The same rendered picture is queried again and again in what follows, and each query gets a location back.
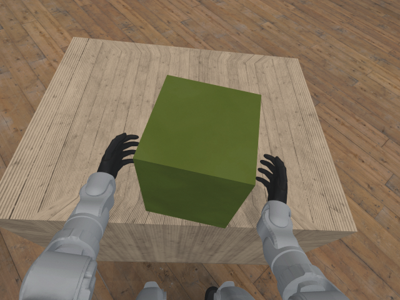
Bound robot left forearm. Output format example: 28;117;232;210
19;172;116;300

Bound right robot shin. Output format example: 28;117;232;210
218;281;234;290

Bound pedestal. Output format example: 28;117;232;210
0;37;358;265

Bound carton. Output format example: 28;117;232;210
133;75;261;229

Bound robot left hand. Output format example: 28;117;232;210
97;133;139;179

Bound left robot shin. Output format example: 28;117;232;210
144;281;160;288

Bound robot right hand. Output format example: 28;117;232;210
256;154;288;204

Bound robot left upper arm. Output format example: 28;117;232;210
22;251;98;300

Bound robot shin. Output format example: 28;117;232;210
218;281;234;290
144;281;160;288

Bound robot right forearm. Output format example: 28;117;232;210
256;200;350;300

